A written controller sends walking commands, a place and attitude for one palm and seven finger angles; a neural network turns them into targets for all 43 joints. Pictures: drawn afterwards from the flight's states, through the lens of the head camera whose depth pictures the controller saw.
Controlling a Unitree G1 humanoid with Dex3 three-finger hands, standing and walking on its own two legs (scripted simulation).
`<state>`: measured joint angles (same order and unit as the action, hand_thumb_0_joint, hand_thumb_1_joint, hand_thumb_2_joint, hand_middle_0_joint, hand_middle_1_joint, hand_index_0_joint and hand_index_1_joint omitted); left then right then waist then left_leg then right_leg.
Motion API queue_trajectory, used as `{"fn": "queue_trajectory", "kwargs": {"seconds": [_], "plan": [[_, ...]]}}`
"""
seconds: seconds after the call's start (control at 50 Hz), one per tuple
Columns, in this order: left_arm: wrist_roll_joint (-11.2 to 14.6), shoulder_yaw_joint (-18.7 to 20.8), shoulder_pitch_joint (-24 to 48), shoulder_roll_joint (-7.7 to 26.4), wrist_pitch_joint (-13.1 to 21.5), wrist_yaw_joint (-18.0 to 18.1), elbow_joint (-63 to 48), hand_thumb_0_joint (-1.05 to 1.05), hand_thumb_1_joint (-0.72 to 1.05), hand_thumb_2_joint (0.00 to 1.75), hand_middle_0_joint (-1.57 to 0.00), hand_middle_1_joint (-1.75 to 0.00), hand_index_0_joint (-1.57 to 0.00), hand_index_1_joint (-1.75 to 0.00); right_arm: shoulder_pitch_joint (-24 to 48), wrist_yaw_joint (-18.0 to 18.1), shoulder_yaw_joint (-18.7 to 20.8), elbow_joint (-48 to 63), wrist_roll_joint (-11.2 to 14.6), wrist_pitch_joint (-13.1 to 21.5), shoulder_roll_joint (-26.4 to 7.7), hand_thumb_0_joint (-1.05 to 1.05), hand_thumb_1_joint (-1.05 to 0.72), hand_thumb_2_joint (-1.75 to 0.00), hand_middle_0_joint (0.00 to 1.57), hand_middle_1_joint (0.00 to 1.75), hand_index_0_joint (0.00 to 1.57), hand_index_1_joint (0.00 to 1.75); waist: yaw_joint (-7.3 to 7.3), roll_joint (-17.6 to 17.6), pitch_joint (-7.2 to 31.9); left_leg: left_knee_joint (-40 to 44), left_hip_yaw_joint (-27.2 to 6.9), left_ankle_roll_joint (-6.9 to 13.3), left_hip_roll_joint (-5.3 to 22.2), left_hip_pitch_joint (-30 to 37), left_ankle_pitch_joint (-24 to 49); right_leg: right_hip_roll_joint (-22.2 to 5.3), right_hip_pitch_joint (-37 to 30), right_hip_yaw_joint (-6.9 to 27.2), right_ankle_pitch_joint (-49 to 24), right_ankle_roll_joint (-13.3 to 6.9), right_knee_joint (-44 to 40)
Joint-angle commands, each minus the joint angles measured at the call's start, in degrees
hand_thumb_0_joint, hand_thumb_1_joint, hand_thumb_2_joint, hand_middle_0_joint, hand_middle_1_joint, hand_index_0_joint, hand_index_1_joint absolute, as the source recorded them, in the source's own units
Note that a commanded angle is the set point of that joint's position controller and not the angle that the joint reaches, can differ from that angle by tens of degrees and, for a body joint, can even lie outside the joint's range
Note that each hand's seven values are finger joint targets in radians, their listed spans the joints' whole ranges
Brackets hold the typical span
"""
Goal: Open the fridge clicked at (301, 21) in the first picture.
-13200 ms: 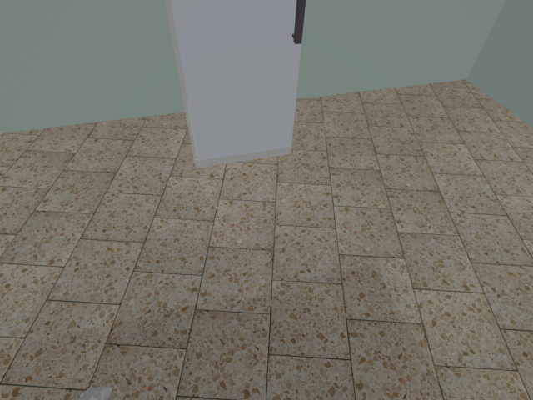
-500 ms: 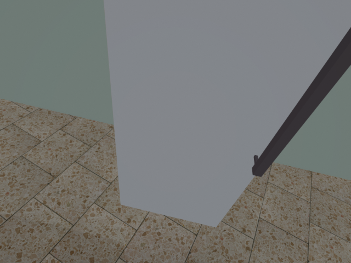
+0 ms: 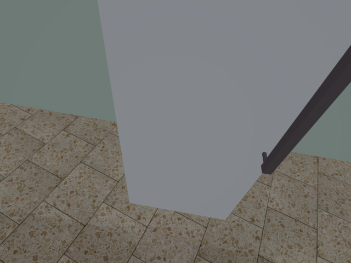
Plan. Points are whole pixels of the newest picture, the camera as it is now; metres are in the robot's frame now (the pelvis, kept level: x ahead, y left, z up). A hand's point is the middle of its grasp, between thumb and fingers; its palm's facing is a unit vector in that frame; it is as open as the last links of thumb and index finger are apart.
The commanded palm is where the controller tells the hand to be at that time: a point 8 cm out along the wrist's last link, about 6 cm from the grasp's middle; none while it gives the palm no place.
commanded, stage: come to a stop and stand still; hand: right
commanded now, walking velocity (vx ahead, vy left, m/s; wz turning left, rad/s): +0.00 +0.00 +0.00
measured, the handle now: (307, 107) +0.44 -0.26 +0.17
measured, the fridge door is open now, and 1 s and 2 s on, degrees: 0 0 0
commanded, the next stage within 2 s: look again from close up in 0.54 s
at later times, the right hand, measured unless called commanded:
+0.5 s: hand out of the picture +0.01 -0.18 -0.17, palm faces +0.03 +0.98 -0.21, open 7.4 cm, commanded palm none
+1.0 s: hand out of the picture +0.01 -0.19 -0.17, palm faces +0.03 +0.98 -0.19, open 7.4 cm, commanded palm none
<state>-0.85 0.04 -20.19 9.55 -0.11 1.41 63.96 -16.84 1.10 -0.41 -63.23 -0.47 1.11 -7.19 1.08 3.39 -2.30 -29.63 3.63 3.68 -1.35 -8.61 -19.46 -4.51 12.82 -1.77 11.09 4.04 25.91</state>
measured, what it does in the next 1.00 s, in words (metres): stands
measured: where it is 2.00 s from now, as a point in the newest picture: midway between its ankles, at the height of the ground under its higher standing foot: outside the picture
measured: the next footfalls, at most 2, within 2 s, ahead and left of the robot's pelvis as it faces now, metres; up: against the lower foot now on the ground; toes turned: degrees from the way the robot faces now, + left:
none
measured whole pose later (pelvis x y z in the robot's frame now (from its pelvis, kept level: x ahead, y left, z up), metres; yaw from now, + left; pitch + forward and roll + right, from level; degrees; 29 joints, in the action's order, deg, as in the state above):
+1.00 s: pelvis +0.02 -0.03 +0.00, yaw +0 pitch -2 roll -1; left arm -0.7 -0.1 -15.9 7.2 0.5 2.0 66.6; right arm -16.4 1.7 0.0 -64.8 -0.8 1.2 -7.6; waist -0.2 0.2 -3.1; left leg -26.0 2.8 1.3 0.5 -4.9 -19.4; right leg -2.7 10.1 -2.9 12.7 2.2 24.7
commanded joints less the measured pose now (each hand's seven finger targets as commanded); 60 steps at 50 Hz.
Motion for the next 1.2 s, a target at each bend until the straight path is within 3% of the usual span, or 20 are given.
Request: {"fn": "queue_trajectory", "kwargs": {"seconds": [0.0, 0.14, 0.22, 0.38, 0.62, 0.8, 1.06, 1.18], "plan": [[0.07, 0.04, -2.14, 2.88, 1.30, 0.34, -1.34, 0.00, 0.90, 0.90, -0.20, -0.30, -0.20, -0.30, -3.23, 0.84, 1.54, 0.94, -0.13, 1.12, -7.62, 0.00, -0.90, -0.90, 0.20, 0.30, 0.20, 0.30, -0.62, -4.23, -1.17, 9.35, -6.36, -0.61, 7.66, -3.48, 18.84, -1.13, -2.85, -0.16, -8.00, -3.20, -1.67], [0.14, 0.20, -0.05, 3.01, 1.34, 0.68, -1.02, 0.00, 0.90, 0.90, -0.20, -0.30, -0.20, -0.30, -4.21, 1.01, 1.47, -0.27, -0.32, 1.02, -7.34, 0.00, -0.90, -0.90, 0.20, 0.30, 0.20, 0.30, -0.76, -3.34, -1.22, 8.92, -5.75, -1.08, 7.42, -2.67, 22.37, -1.42, -4.35, -0.20, -9.26, -3.29, -2.03], [0.17, 0.16, 1.09, 3.10, 1.23, 0.79, -0.95, 0.00, 0.90, 0.90, -0.20, -0.30, -0.20, -0.30, -4.59, 1.06, 1.42, -0.65, -0.45, 0.91, -7.12, 0.00, -0.90, -0.90, 0.20, 0.30, 0.20, 0.30, -0.86, -4.82, -2.85, 9.55, -5.64, -1.39, 7.39, -3.35, 22.34, -1.51, -4.20, -0.20, -8.67, -3.32, -2.23], [0.10, 0.23, 1.92, 3.45, 1.44, 0.89, -0.86, 0.00, 0.90, 0.90, -0.20, -0.30, -0.20, -0.30, -5.01, 1.09, 1.59, -0.59, -0.54, 0.84, -7.29, 0.00, -0.90, -0.90, 0.20, 0.30, 0.20, 0.30, -1.23, -3.66, -1.27, 8.88, -5.07, -1.54, 7.30, -1.50, 23.75, -1.71, -5.71, -0.14, -10.97, -3.64, -2.53], [0.05, 0.19, 1.56, 3.60, 1.34, 0.73, 0.02, 0.00, 0.90, 0.90, -0.20, -0.30, -0.20, -0.30, -4.19, 1.04, 1.52, -0.37, -0.39, 0.54, -7.11, 0.00, -0.90, -0.90, 0.20, 0.30, 0.20, 0.30, -1.47, -4.42, -2.76, 9.68, -4.71, -1.56, 7.33, -2.27, 17.04, -1.54, -4.76, 0.81, -9.17, -4.02, -3.70], [0.08, 0.36, 0.46, 3.21, 1.57, 0.72, 0.79, 0.00, 0.90, 0.90, -0.20, -0.30, -0.20, -0.30, -4.05, 1.13, 1.62, -0.30, -0.39, 0.57, -6.95, 0.00, -0.90, -0.90, 0.20, 0.30, 0.20, 0.30, -1.44, -4.16, -0.93, 8.76, -4.26, -1.62, 7.33, -0.85, 17.83, -1.58, -5.25, 1.04, -11.35, -4.27, -3.47], [0.12, 0.42, 0.91, 2.46, 1.41, 0.69, 1.23, 0.00, 0.90, 0.90, -0.20, -0.30, -0.20, -0.30, -4.40, 1.17, 1.50, -0.73, -0.40, 0.49, -6.38, 0.00, -0.90, -0.90, 0.20, 0.30, 0.20, 0.30, -1.55, -3.47, -3.11, 10.06, -4.46, -1.78, 7.56, -2.41, 14.08, -1.36, -4.51, 1.36, -9.07, -4.34, -4.15], [0.16, 0.51, 1.02, 2.53, 1.59, 0.75, 1.27, 0.00, 0.90, 0.90, -0.20, -0.30, -0.20, -0.30, -4.74, 1.17, 1.53, -0.89, -0.50, 0.63, -6.36, 0.00, -0.90, -0.90, 0.20, 0.30, 0.20, 0.30, -1.56, -3.80, -1.49, 9.62, -4.20, -1.91, 7.66, -1.26, 17.07, -1.47, -5.57, 1.44, -11.43, -4.44, -3.72]]}}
